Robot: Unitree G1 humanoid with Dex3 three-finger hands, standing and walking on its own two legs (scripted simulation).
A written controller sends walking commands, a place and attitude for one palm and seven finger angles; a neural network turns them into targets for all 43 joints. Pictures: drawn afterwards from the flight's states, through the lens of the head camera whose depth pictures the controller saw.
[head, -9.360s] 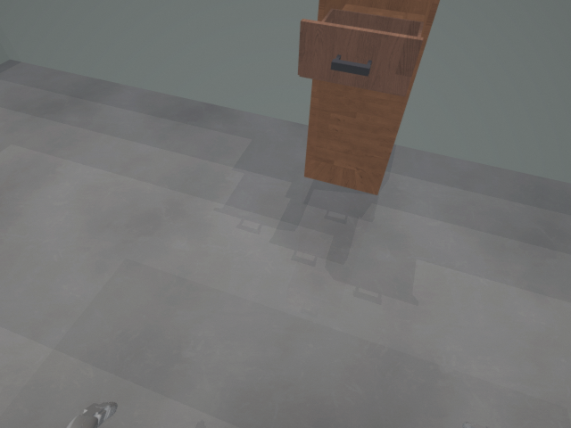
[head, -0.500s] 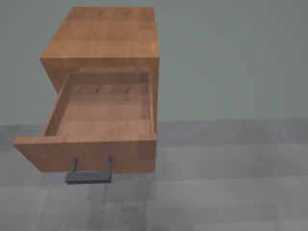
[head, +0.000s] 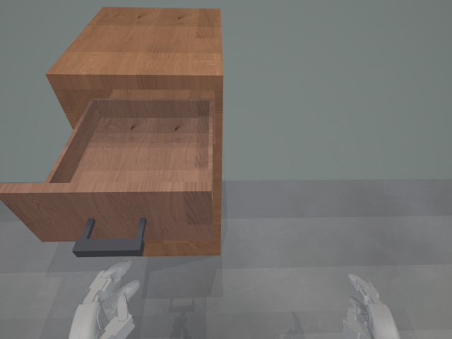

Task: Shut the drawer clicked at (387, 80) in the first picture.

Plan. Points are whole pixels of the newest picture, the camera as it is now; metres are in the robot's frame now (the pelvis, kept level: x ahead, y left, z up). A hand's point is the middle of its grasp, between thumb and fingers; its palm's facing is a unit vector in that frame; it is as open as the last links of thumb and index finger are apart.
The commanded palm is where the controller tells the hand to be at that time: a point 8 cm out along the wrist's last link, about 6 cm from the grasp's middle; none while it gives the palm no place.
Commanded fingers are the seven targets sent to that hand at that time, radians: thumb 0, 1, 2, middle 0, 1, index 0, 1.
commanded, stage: raise the hand and make a fist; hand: left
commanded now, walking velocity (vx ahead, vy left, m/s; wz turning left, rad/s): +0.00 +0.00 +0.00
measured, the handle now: (113, 235) +0.28 +0.21 +0.05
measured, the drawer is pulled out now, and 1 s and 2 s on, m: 0.30 0.30 0.30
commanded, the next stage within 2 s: bring the fist close to the handle in 1.58 s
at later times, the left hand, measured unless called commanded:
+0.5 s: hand (106, 315) +0.16 +0.18 +0.06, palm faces +0.10 -0.99 -0.06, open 3.9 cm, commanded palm +0.09 +0.23 +0.06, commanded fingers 0.00 0.90 0.90 -1.04 -1.21 -1.04 -1.21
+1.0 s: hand (88, 338) +0.12 +0.17 +0.12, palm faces +0.06 -1.00 -0.04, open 3.1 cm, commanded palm +0.07 +0.22 +0.13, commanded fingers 0.00 0.90 0.90 -1.40 -1.60 -1.40 -1.60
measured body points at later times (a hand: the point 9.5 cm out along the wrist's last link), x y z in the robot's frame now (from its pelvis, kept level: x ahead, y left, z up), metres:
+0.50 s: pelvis -0.01 -0.02 -0.02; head +0.01 -0.03 +0.43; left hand +0.15 +0.23 +0.06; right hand +0.15 -0.24 -0.11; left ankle +0.02 +0.11 -0.71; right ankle -0.03 -0.10 -0.71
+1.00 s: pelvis -0.02 +0.02 -0.01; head -0.03 +0.01 +0.44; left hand +0.11 +0.22 +0.12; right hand +0.22 -0.16 -0.03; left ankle +0.02 +0.11 -0.71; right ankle -0.03 -0.10 -0.71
